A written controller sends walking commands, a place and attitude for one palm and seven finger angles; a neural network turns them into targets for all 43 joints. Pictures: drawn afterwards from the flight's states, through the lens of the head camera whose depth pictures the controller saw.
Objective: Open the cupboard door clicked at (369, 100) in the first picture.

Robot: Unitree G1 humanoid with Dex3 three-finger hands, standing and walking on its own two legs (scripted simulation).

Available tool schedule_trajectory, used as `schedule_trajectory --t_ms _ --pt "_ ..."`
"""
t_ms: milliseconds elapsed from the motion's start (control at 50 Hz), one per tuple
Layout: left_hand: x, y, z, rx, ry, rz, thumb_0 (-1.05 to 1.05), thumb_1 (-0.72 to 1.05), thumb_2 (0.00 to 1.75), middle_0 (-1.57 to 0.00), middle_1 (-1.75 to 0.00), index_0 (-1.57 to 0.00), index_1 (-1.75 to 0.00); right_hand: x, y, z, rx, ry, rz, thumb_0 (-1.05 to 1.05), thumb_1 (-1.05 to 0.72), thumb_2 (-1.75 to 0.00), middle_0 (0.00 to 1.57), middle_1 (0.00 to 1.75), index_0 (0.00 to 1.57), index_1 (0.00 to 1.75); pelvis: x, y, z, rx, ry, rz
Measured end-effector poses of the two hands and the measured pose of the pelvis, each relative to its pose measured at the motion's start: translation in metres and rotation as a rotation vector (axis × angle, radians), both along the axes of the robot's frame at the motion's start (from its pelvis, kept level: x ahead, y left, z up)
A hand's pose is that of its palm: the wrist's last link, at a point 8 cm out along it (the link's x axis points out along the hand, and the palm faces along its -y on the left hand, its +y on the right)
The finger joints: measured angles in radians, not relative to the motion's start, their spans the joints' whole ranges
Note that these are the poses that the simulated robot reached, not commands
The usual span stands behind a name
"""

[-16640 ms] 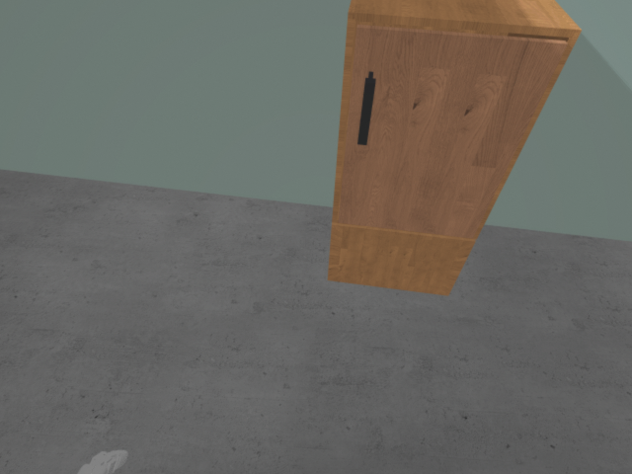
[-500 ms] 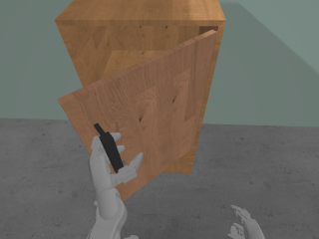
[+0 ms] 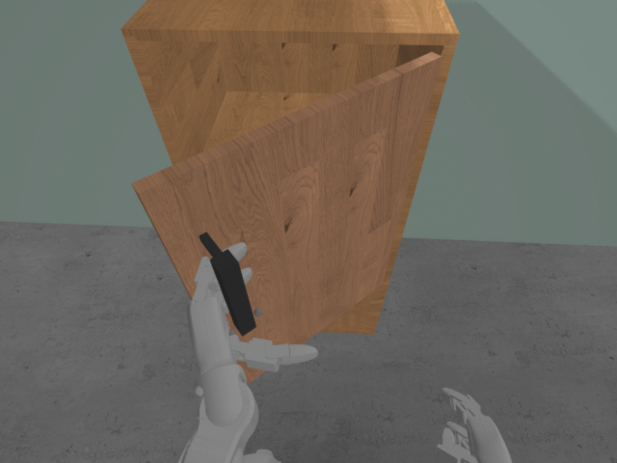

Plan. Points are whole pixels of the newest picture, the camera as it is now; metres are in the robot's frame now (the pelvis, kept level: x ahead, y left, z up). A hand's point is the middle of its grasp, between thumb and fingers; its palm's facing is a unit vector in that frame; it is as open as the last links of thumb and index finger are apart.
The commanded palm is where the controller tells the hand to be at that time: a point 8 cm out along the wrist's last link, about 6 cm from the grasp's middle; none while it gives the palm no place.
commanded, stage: slide the hand sideways off the handle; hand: left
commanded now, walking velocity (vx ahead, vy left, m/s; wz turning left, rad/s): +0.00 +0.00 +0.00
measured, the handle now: (227, 286) +0.32 +0.13 +0.06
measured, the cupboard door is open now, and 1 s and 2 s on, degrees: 41 43 43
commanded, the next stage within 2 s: draw the hand back to the body in 1.26 s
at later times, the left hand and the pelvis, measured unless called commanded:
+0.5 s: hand (252, 343) +0.25 +0.09 +0.06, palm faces -0.09 -1.00 +0.03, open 16.0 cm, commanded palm +0.22 +0.15 +0.06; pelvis -0.01 +0.03 +0.00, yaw -2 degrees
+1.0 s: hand (209, 380) +0.21 +0.13 +0.06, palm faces -0.03 -1.00 -0.02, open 16.1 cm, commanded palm +0.18 +0.19 +0.06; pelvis +0.00 +0.02 -0.01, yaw -1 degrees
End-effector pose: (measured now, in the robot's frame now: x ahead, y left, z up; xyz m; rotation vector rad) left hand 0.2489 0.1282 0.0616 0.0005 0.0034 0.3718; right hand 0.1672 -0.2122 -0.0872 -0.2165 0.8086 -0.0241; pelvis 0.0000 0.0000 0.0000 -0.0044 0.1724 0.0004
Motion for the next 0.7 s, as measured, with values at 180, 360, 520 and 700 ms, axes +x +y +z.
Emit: schedule_trajectory --t_ms 180,360,520,700 --pt "-0.005 0.012 -0.002 0.088 -0.028 -0.247 -0.01 -0.5 0.3 -0.37 -0.56 -0.32 -0.56 -0.007 0.009 0.0 -0.002 -0.009 0.016 0.01 -0.9 -0.9 0.21 0.3 0.2 0.3 -0.008 0.007 -0.004 -0.005 -0.004 0.006" --pt "-0.013 0.014 -0.001 -0.032 -0.006 -0.496 -0.01 -0.51 0.3 -0.19 -0.36 -0.19 -0.37 -0.024 0.011 0.008 -0.003 -0.052 -0.045 0.02 -0.9 -0.9 0.21 0.3 0.2 0.3 -0.013 0.022 0.0 -0.019 -0.029 -0.007" --pt "-0.017 0.015 -0.004 -0.028 -0.02 -0.459 -0.01 -0.5 0.3 -0.21 -0.36 -0.23 -0.34 -0.024 0.017 0.015 0.001 -0.073 -0.045 0.02 -0.9 -0.9 0.21 0.3 0.2 0.3 -0.01 0.028 -0.003 -0.015 -0.015 -0.03" --pt "-0.037 0.031 -0.004 -0.005 0.012 -0.432 -0.01 -0.5 0.3 -0.2 -0.34 -0.21 -0.33 -0.012 0.022 0.014 0.019 -0.079 -0.039 0.02 -0.9 -0.9 0.21 0.3 0.2 0.3 -0.002 0.028 -0.005 -0.019 -0.007 -0.034"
